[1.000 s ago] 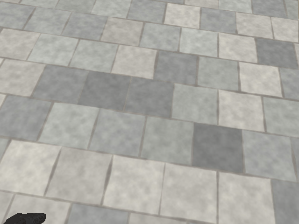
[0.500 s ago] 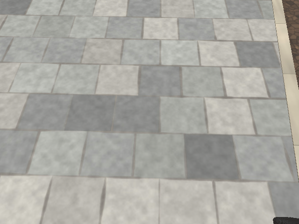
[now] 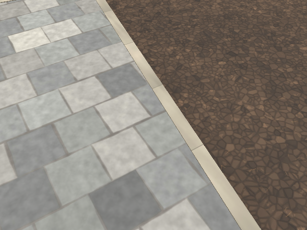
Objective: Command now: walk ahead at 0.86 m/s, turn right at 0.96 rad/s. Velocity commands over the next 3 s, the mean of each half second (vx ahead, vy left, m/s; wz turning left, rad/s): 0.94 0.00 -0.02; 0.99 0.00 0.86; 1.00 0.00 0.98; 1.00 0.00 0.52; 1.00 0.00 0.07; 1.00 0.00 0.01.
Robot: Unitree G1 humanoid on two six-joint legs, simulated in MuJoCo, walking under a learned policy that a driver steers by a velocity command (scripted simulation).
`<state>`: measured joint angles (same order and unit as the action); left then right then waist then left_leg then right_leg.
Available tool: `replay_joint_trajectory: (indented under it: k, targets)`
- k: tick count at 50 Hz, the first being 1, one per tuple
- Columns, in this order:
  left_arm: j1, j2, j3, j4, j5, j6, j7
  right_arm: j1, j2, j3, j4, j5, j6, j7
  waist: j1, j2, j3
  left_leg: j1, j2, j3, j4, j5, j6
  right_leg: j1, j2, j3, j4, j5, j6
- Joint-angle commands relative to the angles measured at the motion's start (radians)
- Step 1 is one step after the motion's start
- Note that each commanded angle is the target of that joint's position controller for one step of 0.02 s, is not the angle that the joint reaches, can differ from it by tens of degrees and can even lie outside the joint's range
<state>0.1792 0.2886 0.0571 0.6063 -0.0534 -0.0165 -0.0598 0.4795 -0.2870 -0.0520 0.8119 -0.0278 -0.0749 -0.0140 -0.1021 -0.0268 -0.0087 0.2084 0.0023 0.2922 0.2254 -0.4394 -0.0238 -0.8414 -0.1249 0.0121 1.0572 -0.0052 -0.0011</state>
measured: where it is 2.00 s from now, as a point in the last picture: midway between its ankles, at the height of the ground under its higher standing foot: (47, 91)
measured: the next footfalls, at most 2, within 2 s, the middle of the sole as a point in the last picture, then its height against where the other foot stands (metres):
right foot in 0.14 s outside the picture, level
left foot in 0.60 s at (146, 186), level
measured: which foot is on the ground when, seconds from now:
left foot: down 0.00-0.14, up 0.16-0.58, down 0.60-1.00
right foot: up 0.00-0.12, down 0.14-0.58, up 0.60-1.00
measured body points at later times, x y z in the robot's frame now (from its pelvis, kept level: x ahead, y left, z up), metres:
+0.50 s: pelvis +0.41 -0.08 +0.00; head +0.42 -0.08 +0.45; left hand +0.43 +0.18 -0.13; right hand +0.56 -0.34 -0.10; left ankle +0.64 +0.06 -0.64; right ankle +0.23 -0.13 -0.72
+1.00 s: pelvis +0.86 -0.05 +0.00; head +0.88 -0.01 +0.45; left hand +1.03 +0.27 -0.02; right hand +1.01 -0.29 -0.10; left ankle +0.68 -0.03 -0.72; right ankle +1.10 -0.11 -0.70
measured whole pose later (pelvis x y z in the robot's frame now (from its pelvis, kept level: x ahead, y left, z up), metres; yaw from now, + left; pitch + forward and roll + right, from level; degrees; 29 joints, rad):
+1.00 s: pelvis +0.86 -0.05 +0.00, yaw +29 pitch +2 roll -1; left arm -0.05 0.25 0.02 0.50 -0.03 -0.14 0.01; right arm 0.40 -0.25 -0.07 0.75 0.05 -0.06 -0.02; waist -0.12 -0.03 0.02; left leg -0.01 -0.16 -0.35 0.52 -0.48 0.12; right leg -0.54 0.01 0.17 0.47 0.00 0.08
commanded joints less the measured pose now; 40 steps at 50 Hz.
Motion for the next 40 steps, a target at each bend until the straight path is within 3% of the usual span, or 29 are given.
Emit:
replay_joint_trajectory:
  k: [1,3,4,5,6,7,8,9,10,11,12,13,16,17,19,21,23,25,27,29,30,31,32,33,34,35,36,37,40]
  targets:
    - [-0.231,0.016,-0.019,-0.135,-0.005,-0.033,-0.033,-0.033,-0.159,-0.031,-0.035,0.003,0.005,-0.008,0.000,0.070,0.251,-0.057,0.270,-0.047,-0.066,0.651,0.076,-0.120,0.018,-0.114,-0.153,-0.056,-0.060]
    - [-0.199,0.044,-0.008,-0.133,-0.006,-0.032,-0.036,-0.057,-0.224,-0.042,-0.037,0.005,0.015,-0.020,0.064,0.140,0.161,-0.080,0.264,0.011,0.061,1.301,0.071,0.137,0.121,-0.227,-0.208,-0.122,-0.106]
    - [-0.124,0.060,0.003,-0.125,-0.001,-0.028,-0.032,-0.035,-0.247,-0.044,-0.026,0.016,0.016,-0.024,0.122,0.179,0.100,-0.102,0.296,-0.004,0.174,1.537,0.098,0.298,0.171,-0.229,-0.216,-0.175,-0.134]
    - [0.026,0.114,0.033,-0.098,0.003,-0.022,-0.024,-0.031,-0.264,-0.044,-0.018,0.023,0.013,-0.020,0.217,0.198,0.011,-0.159,0.325,-0.032,0.346,1.619,0.131,0.533,0.208,-0.194,-0.251,-0.216,-0.179]
    - [0.259,0.187,0.079,-0.036,0.000,-0.012,-0.001,-0.060,-0.249,-0.034,-0.014,0.032,0.006,-0.013,0.350,0.165,-0.087,-0.316,0.305,-0.050,0.581,1.499,0.134,0.883,0.207,-0.111,-0.406,-0.143,-0.238]
    - [0.369,0.246,0.090,0.027,0.001,0.003,0.027,-0.042,-0.138,0.000,-0.031,0.019,-0.008,-0.008,0.325,-0.020,-0.143,-0.640,0.182,-0.093,0.992,0.429,0.111,1.208,0.043,0.165,-0.385,-0.259,-0.247]
    - [0.326,0.292,0.079,-0.007,0.032,-0.023,0.035,0.080,-0.042,0.037,-0.084,0.063,-0.051,0.007,0.191,-0.217,-0.378,-0.904,0.013,-0.308,1.320,-0.094,0.103,1.408,-0.239,0.792,-0.605,-0.588,-0.390]
    - [0.359,0.178,0.060,0.010,0.051,-0.044,0.026,-0.109,-0.178,0.002,-0.095,0.118,-0.077,0.006,0.310,-0.012,-0.353,-0.940,0.026,-0.462,1.338,0.010,0.126,1.297,-0.235,0.788,-0.769,-0.709,-0.320]
    - [0.320,0.164,0.051,0.039,0.060,-0.061,0.023,-0.198,-0.151,0.004,-0.142,0.147,-0.079,0.003,0.269,-0.005,-0.140,-0.989,0.047,-0.452,1.293,0.080,0.128,1.099,-0.230,0.646,-0.820,-0.649,-0.288]
    - [0.238,0.135,0.042,0.051,0.056,-0.077,0.021,-0.203,-0.112,0.012,-0.134,0.129,-0.069,-0.003,0.202,0.083,-0.029,-0.964,0.106,-0.452,1.222,0.145,0.119,0.925,-0.207,0.525,-0.835,-0.546,-0.256]
    - [0.165,0.067,0.025,0.054,0.066,-0.087,0.019,-0.168,-0.103,0.005,-0.107,0.106,-0.046,-0.003,0.145,0.060,0.033,-0.915,0.144,-0.452,1.177,0.214,0.107,0.798,-0.150,0.376,-0.833,-0.464,-0.222]
    - [0.124,0.031,0.017,0.053,0.077,-0.096,0.019,-0.090,-0.089,0.000,-0.074,0.104,-0.016,0.006,0.095,-0.013,0.048,-0.840,0.175,-0.463,1.155,0.275,0.093,0.699,-0.121,0.252,-0.838,-0.368,-0.189]
    - [0.097,-0.003,0.016,0.090,0.061,-0.113,0.020,-0.076,-0.053,-0.008,-0.030,0.093,0.046,0.016,0.069,-0.004,0.101,-0.875,0.192,-0.441,1.149,0.334,0.061,0.606,-0.037,-0.002,-0.862,-0.128,-0.093]
    - [0.108,0.025,0.023,0.096,0.067,-0.121,0.023,-0.105,-0.033,-0.003,-0.049,0.092,0.051,0.018,0.071,-0.036,0.117,-0.898,0.189,-0.437,1.111,0.379,0.050,0.583,-0.045,-0.048,-0.887,-0.048,-0.078]
    - [0.105,0.026,0.022,0.102,0.076,-0.130,0.034,-0.197,-0.033,0.000,-0.084,0.085,0.040,0.021,0.088,-0.053,0.169,-0.918,0.155,-0.398,0.970,0.493,0.042,0.560,0.015,-0.161,-0.929,0.069,-0.051]
    - [0.128,0.018,0.016,0.113,0.080,-0.130,0.052,-0.258,-0.053,-0.006,-0.095,0.083,0.026,0.025,0.110,-0.016,0.174,-0.948,0.098,-0.326,0.860,0.585,0.056,0.638,0.046,-0.225,-0.947,0.199,-0.019]
    - [0.151,0.068,0.024,0.120,0.070,-0.132,0.072,-0.309,-0.028,0.006,-0.121,0.072,0.007,0.048,0.123,0.004,0.186,-0.929,0.089,-0.267,0.679,0.649,0.070,0.719,0.001,-0.261,-0.951,0.357,0.004]
    - [0.172,0.103,0.026,0.130,0.075,-0.115,0.092,-0.358,-0.042,-0.001,-0.147,0.075,-0.009,0.072,0.125,0.008,0.166,-0.875,0.023,-0.170,0.540,0.643,0.108,0.827,-0.012,-0.283,-0.897,0.616,0.041]
    - [0.164,0.180,0.044,0.129,0.072,-0.085,0.118,-0.292,-0.074,-0.018,-0.160,0.089,-0.001,0.084,0.060,-0.080,0.070,-0.756,-0.041,-0.095,0.503,0.590,0.137,0.951,-0.055,-0.288,-0.730,1.050,0.052]
    - [0.035,0.241,0.064,0.091,0.052,-0.063,0.120,0.013,-0.182,-0.068,-0.104,0.093,0.045,0.069,-0.127,-0.159,-0.066,-0.436,-0.068,-0.124,0.567,0.434,0.188,0.913,-0.099,-0.262,-0.404,1.293,0.023]
    - [-0.070,0.222,0.060,0.061,0.039,-0.072,0.100,0.277,-0.252,-0.102,-0.035,0.081,0.075,0.050,-0.257,-0.112,-0.141,-0.137,-0.032,-0.227,0.525,0.432,0.238,0.753,-0.071,-0.226,-0.072,1.145,-0.001]
    - [-0.147,0.050,0.012,0.044,0.032,-0.102,0.058,0.340,-0.195,-0.079,0.028,0.071,0.091,0.039,-0.253,0.217,-0.025,-0.042,-0.007,-0.299,0.437,0.498,0.277,0.473,0.156,-0.224,0.462,-0.069,-0.003]
    - [-0.006,-0.111,-0.035,-0.030,0.021,-0.138,0.039,0.188,-0.148,-0.049,-0.020,0.022,0.057,0.051,-0.016,0.494,-0.041,0.064,0.044,-0.699,0.392,0.368,0.422,0.084,0.275,-0.006,0.752,-0.608,0.009]
    - [0.040,-0.041,-0.046,-0.071,0.018,-0.171,0.028,0.094,-0.102,-0.034,-0.081,0.010,0.026,0.057,0.017,0.358,-0.168,0.098,0.178,-1.058,0.154,-0.035,0.506,-0.026,0.256,0.149,0.747,-0.563,-0.044]
    - [-0.033,0.041,-0.029,-0.091,0.010,-0.184,0.025,0.063,-0.082,-0.037,-0.114,0.025,0.008,0.061,0.024,0.118,-0.108,0.000,0.196,-1.131,0.013,-0.194,0.454,0.000,0.211,0.159,0.603,-0.473,-0.096]
    - [-0.042,0.046,-0.024,-0.096,0.019,-0.179,0.028,-0.016,-0.093,-0.039,-0.133,0.036,-0.010,0.068,0.103,-0.084,-0.008,-0.178,0.195,-1.120,-0.024,-0.240,0.420,0.045,0.168,0.158,0.459,-0.386,-0.098]
    - [-0.040,0.039,-0.026,-0.088,0.043,-0.167,0.037,-0.090,-0.105,-0.041,-0.154,0.041,-0.025,0.066,0.143,-0.131,0.035,-0.314,0.161,-1.087,-0.015,-0.176,0.414,0.108,0.140,0.171,0.368,-0.344,-0.076]
    - [-0.026,0.053,-0.020,-0.079,0.057,-0.153,0.045,-0.137,-0.120,-0.043,-0.171,0.042,-0.027,0.056,0.162,-0.123,0.061,-0.404,0.117,-1.014,-0.018,-0.080,0.408,0.158,0.119,0.176,0.311,-0.321,-0.044]
    - [-0.083,0.073,-0.015,-0.095,0.071,-0.123,0.075,-0.136,-0.078,-0.030,-0.167,0.056,-0.026,0.026,0.141,-0.061,0.105,-0.558,0.024,-0.816,-0.030,0.136,0.377,0.235,0.077,0.132,0.043,-0.260,0.030]
Over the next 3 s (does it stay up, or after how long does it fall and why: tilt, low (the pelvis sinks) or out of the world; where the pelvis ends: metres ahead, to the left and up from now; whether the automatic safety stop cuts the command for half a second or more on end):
stays up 1.71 1.50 -0.01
